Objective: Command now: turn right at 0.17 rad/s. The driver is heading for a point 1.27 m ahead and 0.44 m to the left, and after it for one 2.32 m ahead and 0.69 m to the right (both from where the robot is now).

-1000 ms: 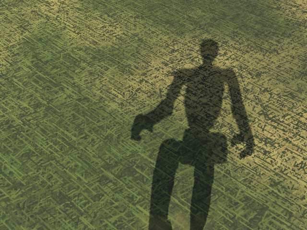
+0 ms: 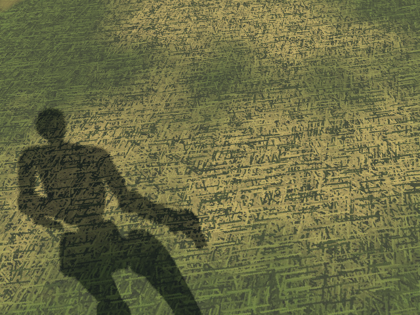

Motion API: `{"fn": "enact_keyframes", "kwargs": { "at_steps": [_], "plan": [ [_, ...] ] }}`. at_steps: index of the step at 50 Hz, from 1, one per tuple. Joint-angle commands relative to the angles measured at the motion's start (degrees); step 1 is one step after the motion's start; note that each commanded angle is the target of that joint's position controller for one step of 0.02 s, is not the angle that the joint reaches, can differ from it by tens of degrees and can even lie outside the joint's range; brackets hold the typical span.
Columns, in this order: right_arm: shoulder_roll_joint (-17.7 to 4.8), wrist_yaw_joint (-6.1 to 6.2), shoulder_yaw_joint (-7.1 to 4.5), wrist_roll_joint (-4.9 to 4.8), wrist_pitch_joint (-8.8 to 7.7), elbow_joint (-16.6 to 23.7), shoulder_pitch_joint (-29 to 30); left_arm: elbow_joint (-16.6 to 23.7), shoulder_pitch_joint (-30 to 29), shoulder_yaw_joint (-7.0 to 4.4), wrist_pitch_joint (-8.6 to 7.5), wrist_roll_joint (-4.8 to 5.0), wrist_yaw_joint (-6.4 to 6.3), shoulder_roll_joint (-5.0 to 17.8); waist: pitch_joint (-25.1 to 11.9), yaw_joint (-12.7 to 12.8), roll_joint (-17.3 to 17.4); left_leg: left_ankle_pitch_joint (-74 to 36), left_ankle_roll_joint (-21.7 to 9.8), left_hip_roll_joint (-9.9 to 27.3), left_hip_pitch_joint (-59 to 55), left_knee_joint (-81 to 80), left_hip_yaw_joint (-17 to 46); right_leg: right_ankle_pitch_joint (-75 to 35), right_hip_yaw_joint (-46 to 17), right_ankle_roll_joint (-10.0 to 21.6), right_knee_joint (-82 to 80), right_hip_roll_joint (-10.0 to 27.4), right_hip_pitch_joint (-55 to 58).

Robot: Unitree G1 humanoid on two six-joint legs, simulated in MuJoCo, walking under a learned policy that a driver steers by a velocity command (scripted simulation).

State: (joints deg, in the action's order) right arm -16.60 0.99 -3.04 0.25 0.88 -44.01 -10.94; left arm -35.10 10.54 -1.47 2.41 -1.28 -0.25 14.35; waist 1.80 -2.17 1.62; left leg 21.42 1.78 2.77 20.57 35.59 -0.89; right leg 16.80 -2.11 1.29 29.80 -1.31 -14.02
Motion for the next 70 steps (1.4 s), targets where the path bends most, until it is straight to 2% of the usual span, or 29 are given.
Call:
{"fn": "enact_keyframes", "kwargs": {
  "at_steps": [1, 5, 8, 10, 11, 12, 15, 30, 31, 33, 35, 37, 40, 41, 42, 43, 44, 45, 47, 51, 56, 59, 61, 62, 63, 64, 66, 67, 70],
  "plan": [
    [-5.24, 0.14, -1.32, 0.17, -1.02, 4.03, 3.53, 3.79, -3.0, -2.13, -2.56, -0.82, -0.14, 7.68, -5.17, 1.92, -11.77, 5.61, 1.42, 0.47, 3.76, 7.71, 2.2, -18.4, -13.57, 10.39, -10.61, 14.31, 4.18],
    [-3.5, -0.17, -0.64, -0.03, -0.5, 2.78, 0.92, 2.04, -3.89, -1.61, -3.04, 0.4, -0.14, 6.33, -5.58, 1.19, -10.23, 2.17, 2.75, 0.41, -0.84, 5.21, 1.95, -32.34, -10.51, 9.8, -6.57, 12.23, 3.91],
    [-2.91, -0.52, 0.01, 0.2, -0.75, 2.11, -0.01, 0.49, -2.91, -1.31, -2.6, 1.21, -0.04, 5.34, -6.05, 0.35, -8.28, -14.58, 1.77, -0.11, -9.08, -10.07, 1.44, -25.46, -9.73, 7.16, -4.93, 9.8, 3.08],
    [-8.27, -0.16, -0.92, 0.67, -0.63, 2.35, 0.33, -0.51, 1.5, -1.34, -3.26, -0.02, 0.41, 5.29, -5.47, 3.68, -0.75, -26.32, -0.8, 3.19, -13.85, -8.62, 4.26, -10.71, -7.68, 3.14, -4.89, 5.35, -0.82],
    [-7.99, -0.27, -1.19, -0.02, -0.55, 1.51, 0.84, -0.81, 1.09, -1.43, -3.2, -0.09, 0.31, 5.55, -4.5, 3.28, 2.09, -18.42, -2.53, 2.07, -9.94, -8.07, 3.66, -7.26, -4.94, 1.48, -5.05, 3.22, 0.44],
    [-5.7, -0.45, -0.64, 0.07, -0.64, 1.64, 0.96, -1.12, -1.11, -1.62, -3.04, 0.05, 0.1, 6.49, -2.94, 1.64, 0.27, -14.74, -2.67, 1.44, -8.35, -9.19, 3.65, -5.51, -4.38, 0.79, -4.06, 2.9, 0.38],
    [-4.08, -0.03, -0.02, 0.52, -1.29, 0.86, 1.52, -1.29, -1.78, -1.52, -2.19, 0.28, -0.59, 4.85, -2.03, 1.72, 0.67, -13.0, -1.82, 1.12, -7.69, -9.99, 3.48, -6.15, -3.96, 0.63, -3.61, 2.72, -0.44],
    [-2.79, 0.78, 0.76, 0.19, -1.88, -3.25, 0.51, -7.5, 2.19, -2.21, -2.51, 0.65, -1.7, 4.03, -1.52, 1.66, -1.84, -9.32, -2.41, 0.28, -6.5, -9.92, 3.02, -7.72, -3.14, -0.76, -3.16, 2.23, 0.48],
    [-3.68, 0.84, 0.35, -0.22, -1.65, -4.5, -1.93, -8.85, 4.82, -2.58, -2.34, 1.04, -1.82, 4.67, -3.88, 1.67, -1.42, 3.83, -3.35, -0.96, -7.18, -9.71, 2.04, 6.13, -1.4, 0.0, -2.26, 0.5, 0.63],
    [-5.71, 0.82, -0.4, -1.42, -1.87, -4.62, -3.86, -8.29, 4.96, -3.14, -2.97, 1.97, -1.69, 6.02, 2.99, 1.09, 0.09, 28.26, -7.08, 1.74, -2.69, -12.6, 7.52, 28.59, -2.47, 2.18, -1.03, 0.98, -8.59],
    [-7.34, 0.59, -0.95, -2.17, -3.86, -4.12, -4.48, -6.1, 0.82, -2.53, -5.77, 3.23, -1.08, 3.73, 6.45, 0.43, 4.81, 29.09, -11.54, 9.79, -4.75, -20.45, 19.31, 17.04, -0.57, 2.15, 3.17, 2.06, -14.04],
    [-9.1, 0.47, -1.95, -2.28, -4.78, -4.2, -3.67, -6.5, 0.63, -2.54, -7.54, 3.01, -0.33, 2.8, 4.08, 1.5, 9.63, 25.2, -14.71, 16.28, -3.28, -26.82, 26.63, 4.39, 2.93, 2.13, 9.91, 2.54, -8.94],
    [-5.47, -0.34, -0.75, -2.82, -4.63, -0.27, 5.82, -12.04, 13.69, -2.88, -8.39, 2.82, 0.21, 1.62, 2.77, 9.26, 6.62, 17.85, -9.42, 7.39, 9.75, -19.65, 11.84, 3.63, 7.62, 4.41, -2.32, -0.81, 13.08],
    [-3.05, -0.39, -0.03, -2.24, -4.97, 1.36, 8.33, -14.85, 20.42, -3.75, -8.62, 2.51, 0.15, 3.57, 1.69, 11.61, 0.75, 12.21, -7.02, 3.62, 16.1, -7.47, 6.43, 3.94, 2.08, 5.08, -5.55, 2.37, 21.17],
    [0.89, -1.87, 0.42, 1.86, -4.21, 3.0, 9.33, -15.52, 28.35, -5.1, -8.17, -2.64, 0.45, 11.22, -2.45, 14.31, -20.62, 9.25, -5.24, -4.61, 28.69, 16.81, -3.51, 28.82, -26.2, 9.46, -21.18, 17.79, 31.33],
    [-1.8, -2.36, -0.28, 3.34, -4.0, 5.52, 12.01, -14.74, 25.66, -4.9, -7.47, -3.0, 0.65, 10.39, 3.35, 12.42, -15.96, 6.81, -6.72, -2.9, 37.87, 23.44, 2.08, 31.98, -39.9, 14.02, -24.53, 24.69, 26.11],
    [-2.91, -2.87, -0.75, 2.75, -3.89, 5.48, 13.02, -13.67, 21.05, -4.15, -7.25, -2.31, 0.66, 7.96, 6.37, 9.71, -7.0, 0.03, -7.34, 0.74, 40.33, 27.13, 4.43, 28.37, -34.49, 13.54, -22.64, 23.15, 24.76],
    [-2.7, -3.57, -0.7, 2.37, -4.16, 4.72, 11.12, -13.2, 19.17, -3.94, -7.48, -1.63, 0.77, 7.35, 4.45, 8.01, -4.89, -3.94, -7.28, 1.75, 38.39, 27.45, 4.16, 23.9, -28.91, 11.86, -22.23, 20.53, 23.55],
    [-2.8, -4.66, -0.8, 2.69, -3.87, 3.65, 8.27, -13.18, 17.01, -3.29, -7.97, -0.84, 0.61, 6.19, 2.16, 5.61, -5.79, -6.96, -5.86, 2.91, 32.7, 26.84, 2.3, 17.76, -20.82, 9.89, -24.77, 16.49, 20.19],
    [-1.23, -5.54, 0.21, 2.05, -2.69, 6.47, 14.26, -15.42, 18.23, -2.83, -8.87, -0.21, 0.4, 5.41, 5.92, 5.23, -7.28, -13.54, -3.55, 2.08, 29.99, 17.84, -0.91, 4.03, -9.52, 9.28, -28.83, 13.23, 15.76],
    [-0.67, -5.89, 1.07, 1.63, -2.06, 9.09, 19.63, -18.09, 19.79, -2.7, -9.43, -0.37, 0.44, 6.44, 8.27, 6.25, -7.22, -17.18, -8.11, -0.16, 20.07, 5.75, -5.35, -14.38, 3.84, 6.83, -32.03, 15.41, 16.67],
    [-2.08, -4.73, 0.41, 2.04, -2.0, 7.95, 13.49, -19.26, 19.68, -2.75, -8.91, -0.96, -0.24, 8.92, 1.57, 1.99, -10.09, -10.88, -12.42, -6.52, 6.69, 5.32, -10.53, -60.98, 11.03, 4.64, -15.29, 16.17, 21.01],
    [-5.98, -3.74, -1.71, 1.78, -2.39, 1.54, -8.22, -18.48, 17.23, -3.59, -7.48, -1.24, -1.1, 12.25, -9.69, -8.53, -9.98, -6.63, -14.96, -10.97, -16.63, 2.99, -10.45, -71.94, 13.02, 3.18, 13.02, 15.61, 14.98],
    [-10.58, -2.87, -3.59, 1.99, -2.55, -1.48, -17.45, -17.24, 16.36, -3.3, -7.57, -1.48, -1.21, 11.17, -14.32, -11.65, -5.02, 2.86, -16.05, -4.99, -32.65, 1.21, 1.06, -52.67, 12.13, 2.42, 32.49, 12.83, 0.11],
    [-15.79, -2.52, -4.92, 1.42, -1.91, -1.93, -14.54, -13.28, 15.93, -1.78, -8.92, -0.07, 0.37, 3.68, -16.58, -4.32, 15.5, 23.11, -21.86, 9.39, -43.02, -14.39, 37.05, 2.87, 8.66, -0.88, 54.52, 0.03, -23.7],
    [-15.88, -2.88, -5.11, 0.93, -1.86, -0.6, -11.93, -10.4, 11.02, -2.05, -10.33, -0.41, 0.66, 7.32, -16.88, -4.61, 8.74, 23.2, -23.68, 11.65, -42.54, -22.27, 50.61, 1.95, -3.19, 0.96, 59.21, 0.58, -31.8],
    [-10.71, -2.1, -4.23, 0.97, -2.72, -2.4, -10.64, -8.44, 4.6, -1.45, -11.5, -0.57, 0.56, 7.13, -4.11, -1.63, -3.31, 5.8, -21.01, 9.47, -26.92, -22.84, 37.81, -4.07, -2.88, 1.6, 52.36, 6.03, -31.2],
    [-9.29, -1.76, -3.79, 0.81, -3.19, -2.64, -8.55, -7.72, 2.92, -1.11, -10.86, -1.56, 0.58, 5.77, -1.7, 0.71, -5.27, 1.2, -19.24, 6.05, -19.11, -23.49, 31.41, -3.39, -2.99, 1.1, 47.8, 7.82, -27.03],
    [-5.77, -1.45, -2.38, -0.29, -4.73, -2.58, -8.05, -6.45, 3.32, -0.52, -7.53, -3.34, 1.19, 4.46, 1.26, 4.5, -2.56, -2.09, -20.56, 1.75, -7.95, -25.51, 25.69, 0.48, -2.13, -2.0, 41.26, 9.11, -23.59]
  ]
}}
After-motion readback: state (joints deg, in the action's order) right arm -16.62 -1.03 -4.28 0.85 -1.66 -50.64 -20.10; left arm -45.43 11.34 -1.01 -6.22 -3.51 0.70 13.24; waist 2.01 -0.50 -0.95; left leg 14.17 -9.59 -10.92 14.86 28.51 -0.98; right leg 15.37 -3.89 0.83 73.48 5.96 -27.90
